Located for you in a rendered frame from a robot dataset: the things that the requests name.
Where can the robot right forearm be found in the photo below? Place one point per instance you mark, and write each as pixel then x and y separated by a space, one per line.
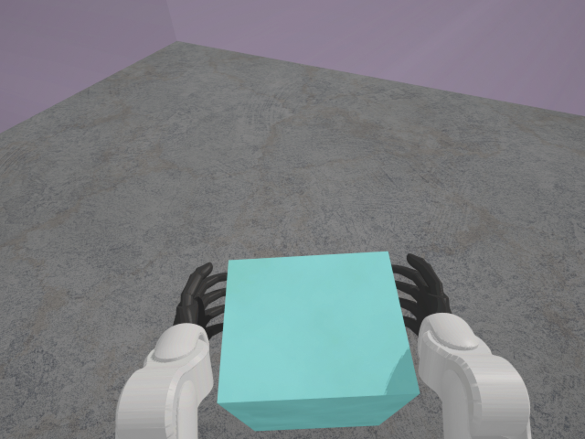
pixel 482 395

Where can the left robot hand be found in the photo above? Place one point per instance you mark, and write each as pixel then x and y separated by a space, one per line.
pixel 194 301

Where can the right robot hand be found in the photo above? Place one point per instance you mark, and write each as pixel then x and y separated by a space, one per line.
pixel 428 293

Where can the robot left forearm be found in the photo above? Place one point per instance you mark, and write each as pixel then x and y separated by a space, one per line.
pixel 160 400

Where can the carton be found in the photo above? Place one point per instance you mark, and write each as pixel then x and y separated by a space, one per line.
pixel 314 341

